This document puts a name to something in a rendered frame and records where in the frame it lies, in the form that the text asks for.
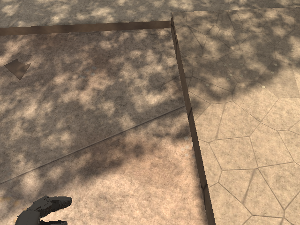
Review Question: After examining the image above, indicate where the robot left hand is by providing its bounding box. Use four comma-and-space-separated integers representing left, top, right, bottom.
15, 195, 72, 225

